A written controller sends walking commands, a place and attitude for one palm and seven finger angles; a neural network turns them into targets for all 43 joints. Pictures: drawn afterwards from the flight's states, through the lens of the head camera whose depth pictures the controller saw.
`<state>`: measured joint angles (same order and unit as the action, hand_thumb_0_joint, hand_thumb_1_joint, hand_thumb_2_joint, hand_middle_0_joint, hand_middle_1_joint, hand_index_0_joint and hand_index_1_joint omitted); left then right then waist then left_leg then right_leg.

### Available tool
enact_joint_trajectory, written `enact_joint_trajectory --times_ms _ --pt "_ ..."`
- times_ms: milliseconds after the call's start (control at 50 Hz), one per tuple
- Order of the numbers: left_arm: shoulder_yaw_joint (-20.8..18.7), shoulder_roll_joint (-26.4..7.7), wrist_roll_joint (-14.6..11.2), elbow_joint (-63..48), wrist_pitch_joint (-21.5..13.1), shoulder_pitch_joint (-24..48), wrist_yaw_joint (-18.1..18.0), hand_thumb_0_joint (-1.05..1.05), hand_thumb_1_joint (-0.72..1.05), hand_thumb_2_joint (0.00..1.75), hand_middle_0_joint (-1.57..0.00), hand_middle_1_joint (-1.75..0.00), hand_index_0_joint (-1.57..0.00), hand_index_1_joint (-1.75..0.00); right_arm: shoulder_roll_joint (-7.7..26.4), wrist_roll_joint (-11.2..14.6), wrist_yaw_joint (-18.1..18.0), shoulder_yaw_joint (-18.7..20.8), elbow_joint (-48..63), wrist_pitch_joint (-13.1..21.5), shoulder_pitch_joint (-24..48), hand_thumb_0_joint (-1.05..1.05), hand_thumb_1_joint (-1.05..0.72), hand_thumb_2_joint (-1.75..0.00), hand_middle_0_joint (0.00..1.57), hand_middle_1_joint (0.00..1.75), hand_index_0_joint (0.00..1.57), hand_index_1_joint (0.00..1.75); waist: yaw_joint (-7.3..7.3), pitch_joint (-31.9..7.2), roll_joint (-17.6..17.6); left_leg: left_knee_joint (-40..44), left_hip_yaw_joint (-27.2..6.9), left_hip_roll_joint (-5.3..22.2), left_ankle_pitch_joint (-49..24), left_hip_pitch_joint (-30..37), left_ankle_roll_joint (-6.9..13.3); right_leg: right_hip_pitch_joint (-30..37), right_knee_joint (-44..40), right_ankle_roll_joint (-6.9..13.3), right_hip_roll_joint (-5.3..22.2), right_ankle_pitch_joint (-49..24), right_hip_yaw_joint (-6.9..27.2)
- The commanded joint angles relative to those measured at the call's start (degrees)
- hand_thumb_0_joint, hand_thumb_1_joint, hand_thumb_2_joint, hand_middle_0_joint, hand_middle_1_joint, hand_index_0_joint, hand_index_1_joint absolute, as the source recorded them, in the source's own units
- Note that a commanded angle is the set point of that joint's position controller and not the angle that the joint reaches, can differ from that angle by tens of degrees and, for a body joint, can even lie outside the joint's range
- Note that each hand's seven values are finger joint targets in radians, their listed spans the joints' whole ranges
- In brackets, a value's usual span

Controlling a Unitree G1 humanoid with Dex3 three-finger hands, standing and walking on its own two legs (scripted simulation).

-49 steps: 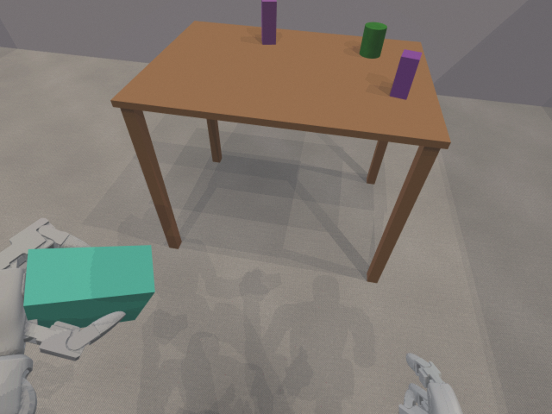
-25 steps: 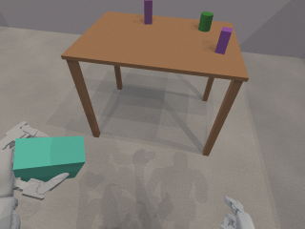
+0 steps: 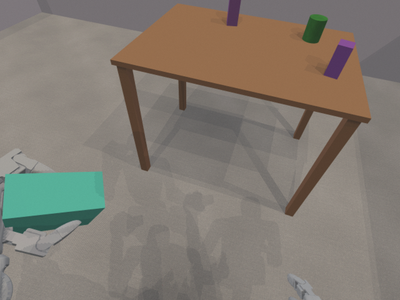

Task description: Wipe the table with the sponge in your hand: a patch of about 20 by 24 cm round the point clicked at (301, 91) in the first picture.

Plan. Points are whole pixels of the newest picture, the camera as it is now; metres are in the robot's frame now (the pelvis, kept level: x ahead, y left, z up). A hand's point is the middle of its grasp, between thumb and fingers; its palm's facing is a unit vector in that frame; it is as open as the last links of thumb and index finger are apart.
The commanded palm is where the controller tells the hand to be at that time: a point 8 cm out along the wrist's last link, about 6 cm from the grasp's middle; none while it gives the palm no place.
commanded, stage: walk to a spot facing it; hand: left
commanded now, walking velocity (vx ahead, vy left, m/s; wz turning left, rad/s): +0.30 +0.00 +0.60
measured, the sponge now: (67, 203) +0.23 +0.21 +0.15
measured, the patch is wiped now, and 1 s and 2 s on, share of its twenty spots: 0.00 0.00 0.00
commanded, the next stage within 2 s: none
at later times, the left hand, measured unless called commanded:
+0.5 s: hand (19, 207) +0.21 +0.25 +0.18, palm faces +0.64 -0.63 -0.44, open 9.7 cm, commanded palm +0.15 +0.28 +0.19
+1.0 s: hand (47, 203) +0.22 +0.23 +0.16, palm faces +0.79 -0.41 -0.45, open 9.7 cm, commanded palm +0.15 +0.23 +0.19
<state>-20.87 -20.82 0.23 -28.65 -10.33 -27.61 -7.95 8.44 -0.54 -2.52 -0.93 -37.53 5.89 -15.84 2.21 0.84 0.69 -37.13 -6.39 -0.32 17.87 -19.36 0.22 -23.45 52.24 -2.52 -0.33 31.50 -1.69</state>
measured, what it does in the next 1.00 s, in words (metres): walks ahead, turning left: right foot, then left foot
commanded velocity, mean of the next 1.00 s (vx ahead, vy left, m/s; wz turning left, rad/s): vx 0.18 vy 0.00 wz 0.60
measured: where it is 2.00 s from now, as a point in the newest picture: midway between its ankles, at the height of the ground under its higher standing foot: outside the picture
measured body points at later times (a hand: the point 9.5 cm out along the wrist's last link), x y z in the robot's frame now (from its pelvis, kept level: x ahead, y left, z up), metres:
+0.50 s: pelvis +0.08 -0.04 +0.00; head +0.12 -0.02 +0.45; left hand +0.17 +0.28 +0.20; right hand +0.34 -0.23 -0.07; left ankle +0.10 +0.11 -0.71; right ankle +0.05 -0.13 -0.73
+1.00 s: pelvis +0.18 -0.09 +0.00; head +0.22 -0.10 +0.45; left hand +0.18 +0.24 +0.19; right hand +0.46 -0.18 -0.11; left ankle +0.10 +0.02 -0.63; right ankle +0.29 -0.14 -0.73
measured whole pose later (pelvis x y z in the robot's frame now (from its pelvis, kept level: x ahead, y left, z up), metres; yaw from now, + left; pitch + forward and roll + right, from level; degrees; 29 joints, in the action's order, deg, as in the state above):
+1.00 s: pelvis +0.18 -0.09 +0.00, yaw +36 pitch -4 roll +2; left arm -18.0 -18.0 -0.5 -26.4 -7.1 -25.1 -7.9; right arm 13.7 -0.1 -3.8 0.1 -38.1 2.6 -9.6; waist -1.0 6.2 2.1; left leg -71.7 2.2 2.1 25.7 -29.2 -3.1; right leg -17.0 36.0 1.4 8.0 15.0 -11.9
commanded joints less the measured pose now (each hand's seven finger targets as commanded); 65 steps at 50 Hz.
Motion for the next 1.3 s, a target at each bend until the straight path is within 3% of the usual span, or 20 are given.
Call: enact_joint_trajectory --times_ms 0,80,100,120,240,380,440,480,500,520,660,780,800,820,840,960,1100,1180,1240,1280 --pt "-6.22 -8.57 -1.70 -17.17 -4.34 -0.57 -0.31 0.00 0.10 1.30 -1.20 -1.60 -1.20 -1.60 10.20 0.09 -0.10 3.79 8.94 3.43 6.08 0.00 -0.90 -0.90 0.20 0.30 0.20 0.30 -1.34 -7.31 15.13 12.66 -14.90 10.32 -19.97 8.29 10.79 0.45 -7.42 -0.71 -1.44 -3.83 -3.26" --pt "-7.26 -9.38 -1.55 -12.16 -3.67 1.21 0.03 0.00 0.10 1.30 -1.20 -1.60 -1.20 -1.60 8.47 0.42 -0.94 3.20 9.44 1.99 7.98 0.00 -0.90 -0.90 0.20 0.30 0.20 0.30 -3.33 -7.44 4.66 2.96 -6.49 6.16 -3.12 -11.63 5.38 25.36 -30.92 2.51 4.80 -10.23 2.11" --pt "-8.66 -11.96 -1.27 -9.68 -2.86 1.62 -0.49 0.00 0.10 1.30 -1.20 -1.60 -1.20 -1.60 6.78 0.71 -1.08 3.16 9.75 1.26 7.07 0.00 -0.90 -0.90 0.20 0.30 0.20 0.30 -3.32 -8.06 -12.36 -13.82 2.65 0.03 10.19 -22.90 1.72 31.77 -37.74 8.36 19.69 -2.50 22.35" --pt "-8.73 -12.24 -2.27 -9.17 -2.55 5.60 -1.26 0.00 0.10 1.30 -1.20 -1.60 -1.20 -1.60 8.37 0.36 -1.58 3.31 10.48 1.18 9.32 0.00 -0.90 -0.90 0.20 0.30 0.20 0.30 -2.88 -5.48 -15.67 -29.63 4.69 -0.29 13.56 -26.85 -0.46 26.57 -40.05 11.96 29.08 -2.21 33.61" --pt "-6.45 -10.76 -0.59 -9.37 -4.34 4.41 -0.94 0.00 0.10 1.30 -1.20 -1.60 -1.20 -1.60 8.40 -0.36 -2.14 3.44 10.28 -0.92 10.07 0.00 -0.90 -0.90 0.20 0.30 0.20 0.30 -2.39 -0.77 -7.04 -33.02 7.93 5.81 2.17 -21.26 -2.82 17.55 -35.27 8.96 20.46 -31.67 3.33" --pt "-6.70 -10.13 -1.48 -17.14 -3.06 3.41 -3.81 0.00 0.10 1.30 -1.20 -1.60 -1.20 -1.60 7.47 -0.53 -1.97 4.00 14.84 -0.23 8.31 0.00 -0.90 -0.90 0.20 0.30 0.20 0.30 -5.00 -5.29 -11.39 -4.41 18.99 3.17 3.12 -9.18 -1.32 22.26 -28.69 9.10 21.00 -47.63 -3.60" --pt "-6.71 -10.30 -1.90 -18.08 -2.42 3.79 -4.85 0.00 0.10 1.30 -1.20 -1.60 -1.20 -1.60 7.30 -0.13 -2.10 4.27 15.58 -0.45 6.42 0.00 -0.90 -0.90 0.20 0.30 0.20 0.30 -2.43 -10.51 -9.99 6.19 23.84 -2.29 -1.13 3.54 -0.61 20.66 -14.27 6.41 19.10 -55.36 -8.52" --pt "-6.89 -10.64 -2.21 -19.52 -3.99 5.57 -5.14 0.00 0.10 1.30 -1.20 -1.60 -1.20 -1.60 8.55 0.33 -2.50 4.74 15.69 -0.61 5.58 0.00 -0.90 -0.90 0.20 0.30 0.20 0.30 0.73 -15.44 3.57 11.79 9.12 6.65 -9.55 25.76 5.68 1.67 11.98 0.78 13.80 -35.30 -10.92" --pt "-5.70 -9.48 -2.83 -20.39 -4.75 4.73 -4.82 0.00 0.10 1.30 -1.20 -1.60 -1.20 -1.60 10.01 0.59 -1.66 4.81 15.74 0.21 5.91 0.00 -0.90 -0.90 0.20 0.30 0.20 0.30 -0.61 -14.78 16.56 13.66 -20.41 24.10 -34.53 31.91 15.23 -13.79 24.90 -1.88 4.45 2.56 -7.16" --pt "-7.02 -11.62 -1.53 -19.32 -5.25 8.44 -3.84 0.00 0.10 1.30 -1.20 -1.60 -1.20 -1.60 10.71 1.19 -0.15 4.94 14.98 0.80 5.91 0.00 -0.90 -0.90 0.20 0.30 0.20 0.30 -0.24 -10.02 9.87 15.57 -26.67 26.95 -36.85 28.86 17.65 -20.52 28.91 -0.22 5.15 6.58 -0.22" --pt "-8.39 -9.41 -2.98 -22.05 -4.38 -0.71 -1.40 0.00 0.10 1.30 -1.20 -1.60 -1.20 -1.60 8.88 1.61 0.03 4.10 12.13 1.92 8.11 0.00 -0.90 -0.90 0.20 0.30 0.20 0.30 -2.77 -5.73 15.84 19.95 -2.34 14.71 -5.56 1.93 10.30 -4.23 4.61 -2.04 6.81 -10.02 -3.38" --pt "-5.67 -7.02 -2.19 -10.67 -2.18 5.78 -0.71 0.00 0.10 1.30 -1.20 -1.60 -1.20 -1.60 8.84 1.32 -1.50 3.15 10.97 2.88 7.98 0.00 -0.90 -0.90 0.20 0.30 0.20 0.30 -3.83 -3.72 10.66 9.73 1.49 11.71 1.07 -3.77 5.97 13.15 -19.58 -3.31 0.49 -12.21 -9.70" --pt "-5.34 -7.58 -1.61 -10.25 -1.46 7.51 -0.82 0.00 0.10 1.30 -1.20 -1.60 -1.20 -1.60 8.00 1.61 -1.73 2.84 11.07 2.85 7.81 0.00 -0.90 -0.90 0.20 0.30 0.20 0.30 -3.91 -4.24 3.47 0.83 4.53 7.77 6.15 -5.91 3.84 16.33 -27.41 -1.91 4.13 -13.50 -5.69" --pt "-5.38 -10.05 -1.11 -9.55 -0.62 9.79 -1.22 0.00 0.10 1.30 -1.20 -1.60 -1.20 -1.60 5.91 1.56 -1.97 2.22 11.37 2.57 8.14 0.00 -0.90 -0.90 0.20 0.30 0.20 0.30 -3.64 -4.17 -14.83 -16.04 10.33 0.98 15.20 -16.66 0.11 21.49 -35.93 3.16 18.71 -13.74 13.23" --pt "-8.39 -14.40 -1.58 -8.25 -0.09 10.24 -2.02 0.00 0.10 1.30 -1.20 -1.60 -1.20 -1.60 7.66 0.34 -2.26 2.37 11.36 2.61 9.81 0.00 -0.90 -0.90 0.20 0.30 0.20 0.30 -4.69 -5.07 -20.53 -32.18 7.27 -0.02 18.85 -20.09 -1.10 19.38 -38.30 9.37 30.13 -20.72 27.93" --pt "-7.31 -12.42 -1.51 -16.06 -2.36 7.62 -2.15 0.00 0.10 1.30 -1.20 -1.60 -1.20 -1.60 8.24 0.18 -2.35 2.93 11.32 0.01 12.37 0.00 -0.90 -0.90 0.20 0.30 0.20 0.30 -2.86 -5.66 -11.51 -33.20 7.85 4.83 6.96 -11.79 -4.15 15.31 -32.53 8.09 22.56 -35.37 0.53" --pt "-9.34 -11.00 -2.83 -15.93 -2.03 -1.30 -4.07 0.00 0.10 1.30 -1.20 -1.60 -1.20 -1.60 8.17 -0.33 -2.80 3.86 14.53 -0.65 8.77 0.00 -0.90 -0.90 0.20 0.30 0.20 0.30 -4.51 -8.30 -9.70 -5.04 13.54 4.44 8.87 -2.99 -2.57 17.33 -30.37 9.06 24.27 -33.83 -2.10" --pt "-7.97 -9.86 -3.38 -17.08 -2.49 1.31 -3.88 0.00 0.10 1.30 -1.20 -1.60 -1.20 -1.60 8.69 0.08 -2.63 4.12 15.51 -1.43 5.71 0.00 -0.90 -0.90 0.20 0.30 0.20 0.30 -1.31 -10.14 -4.83 11.34 13.99 2.06 -2.84 6.19 -1.51 14.21 -17.51 4.07 20.89 -35.19 -5.21" --pt "-7.75 -12.21 -2.20 -21.54 -5.05 2.80 -2.14 0.00 0.10 1.30 -1.20 -1.60 -1.20 -1.60 10.45 -0.36 -1.44 4.09 14.50 0.96 5.66 0.00 -0.90 -0.90 0.20 0.30 0.20 0.30 -1.78 -7.02 22.72 15.75 -21.85 24.88 -57.87 18.25 12.76 -13.63 11.61 -2.42 6.07 7.84 -2.07" --pt "-5.54 -10.62 -0.82 -23.39 -5.21 3.64 -1.01 0.00 0.10 1.30 -1.20 -1.60 -1.20 -1.60 11.22 0.94 0.33 5.42 13.21 2.10 6.33 0.00 -0.90 -0.90 0.20 0.30 0.20 0.30 -1.61 -8.20 15.72 11.64 -12.38 20.23 -46.87 19.05 11.34 -14.89 11.91 -1.98 5.64 0.93 0.77"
